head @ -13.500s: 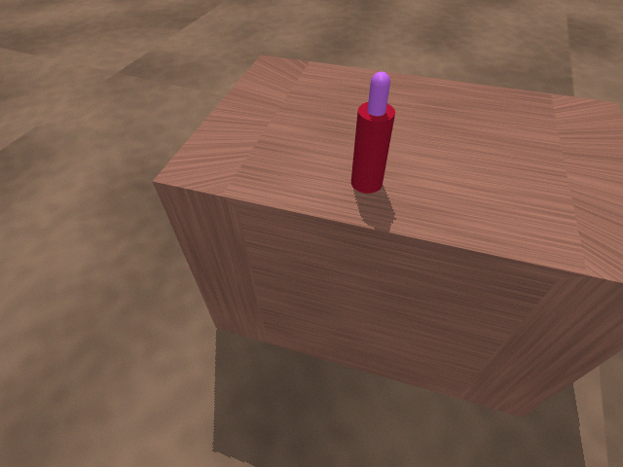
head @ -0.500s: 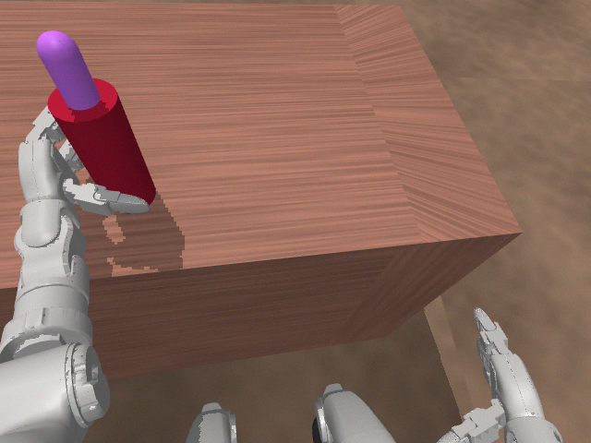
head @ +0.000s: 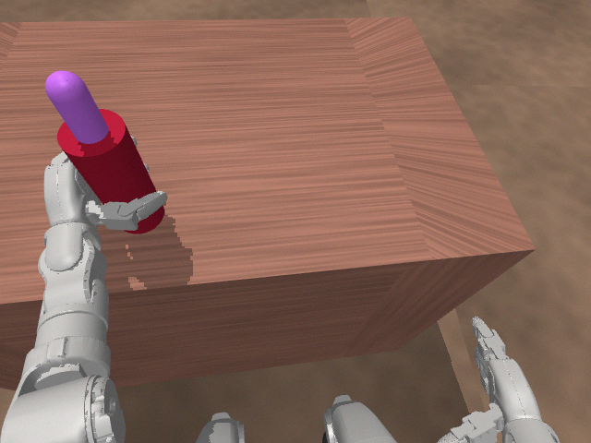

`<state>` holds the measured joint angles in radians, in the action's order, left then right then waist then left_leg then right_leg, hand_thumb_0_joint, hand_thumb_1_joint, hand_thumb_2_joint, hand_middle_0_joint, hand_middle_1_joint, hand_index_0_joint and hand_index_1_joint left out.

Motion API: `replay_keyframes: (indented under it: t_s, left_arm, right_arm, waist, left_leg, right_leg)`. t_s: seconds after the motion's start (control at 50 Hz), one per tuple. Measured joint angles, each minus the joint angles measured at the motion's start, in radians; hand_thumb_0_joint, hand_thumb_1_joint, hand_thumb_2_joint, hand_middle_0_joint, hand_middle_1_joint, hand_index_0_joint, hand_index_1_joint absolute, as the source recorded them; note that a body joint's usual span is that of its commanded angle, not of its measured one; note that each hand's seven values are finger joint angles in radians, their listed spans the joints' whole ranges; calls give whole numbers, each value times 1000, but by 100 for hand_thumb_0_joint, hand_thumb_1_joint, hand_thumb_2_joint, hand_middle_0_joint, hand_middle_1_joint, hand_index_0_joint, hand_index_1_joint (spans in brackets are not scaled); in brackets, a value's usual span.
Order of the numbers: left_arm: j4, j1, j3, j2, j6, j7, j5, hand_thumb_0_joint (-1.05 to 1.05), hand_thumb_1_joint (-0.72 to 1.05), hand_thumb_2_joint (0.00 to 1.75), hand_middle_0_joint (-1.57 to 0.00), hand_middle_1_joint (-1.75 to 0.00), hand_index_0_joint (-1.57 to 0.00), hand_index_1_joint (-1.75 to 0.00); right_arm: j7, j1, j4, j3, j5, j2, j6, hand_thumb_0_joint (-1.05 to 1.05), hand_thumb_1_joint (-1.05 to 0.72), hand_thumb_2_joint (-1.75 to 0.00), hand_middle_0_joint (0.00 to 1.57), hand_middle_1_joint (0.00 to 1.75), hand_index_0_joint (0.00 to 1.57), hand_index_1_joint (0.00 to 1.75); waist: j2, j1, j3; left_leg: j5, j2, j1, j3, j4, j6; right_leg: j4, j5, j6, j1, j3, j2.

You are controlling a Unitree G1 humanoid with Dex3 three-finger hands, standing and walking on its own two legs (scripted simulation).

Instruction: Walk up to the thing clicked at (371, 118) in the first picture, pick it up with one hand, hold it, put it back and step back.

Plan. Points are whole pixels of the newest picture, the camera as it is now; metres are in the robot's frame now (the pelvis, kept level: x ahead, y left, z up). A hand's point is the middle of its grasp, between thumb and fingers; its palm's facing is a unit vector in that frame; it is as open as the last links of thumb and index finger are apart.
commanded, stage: settle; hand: left
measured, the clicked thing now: (109, 161) +0.45 +0.19 +0.12
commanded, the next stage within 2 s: lift in 0.84 s
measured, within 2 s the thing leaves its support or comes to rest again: leaves its support in 0.42 s
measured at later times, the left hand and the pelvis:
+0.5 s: hand (111, 192) +0.42 +0.20 +0.09, palm faces +0.13 -0.99 -0.03, open 9.5 cm; pelvis +0.00 +0.00 +0.01, yaw +0 degrees
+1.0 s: hand (105, 174) +0.43 +0.20 +0.12, palm faces +0.14 -0.99 -0.02, open 9.5 cm; pelvis -0.01 +0.00 +0.02, yaw +0 degrees
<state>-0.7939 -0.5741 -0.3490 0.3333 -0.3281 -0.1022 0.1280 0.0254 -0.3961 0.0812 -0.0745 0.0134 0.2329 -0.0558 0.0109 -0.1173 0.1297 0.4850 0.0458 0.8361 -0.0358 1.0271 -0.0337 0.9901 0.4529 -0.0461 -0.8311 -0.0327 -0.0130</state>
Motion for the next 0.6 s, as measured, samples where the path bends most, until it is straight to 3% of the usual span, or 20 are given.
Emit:
replay_keyframes:
  t_s: [0.14, 0.44, 0.6]
  left_arm:
    - [31, 36, -4, 6, 38, -9, 4, 0, -28, 103, -75, -96, -79, -97]
    - [87, 85, 53, 1, 122, 0, 9, 1, -32, 110, -72, -106, -75, -106]
    - [118, 64, 61, 15, 165, 19, 17, 1, -34, 112, -72, -107, -75, -107]
  right_arm:
    - [-5, -5, 17, -4, -3, 4, -20, -1, 52, -5, 5, 5, 6, 5]
    - [-49, 15, 33, 4, -19, 9, -13, -1, 53, -5, 5, 5, 6, 5]
    - [-60, 30, 76, 2, -25, 2, -4, -1, 53, -5, 5, 5, 6, 5]
  waist:
    - [-11, 6, 1]
    - [-3, 23, -4]
    - [-12, 31, -14]
  left_leg:
    - [-2, 2, -16, 3, -12, -3]
    - [-14, -4, -91, 1, -56, -2]
    - [-25, -7, -125, 3, -75, 2]
  right_leg:
    - [-5, 1, 3, 11, -2, 2]
    - [-47, -7, 2, 89, 3, -6]
    - [-71, -21, -1, 125, 1, -9]
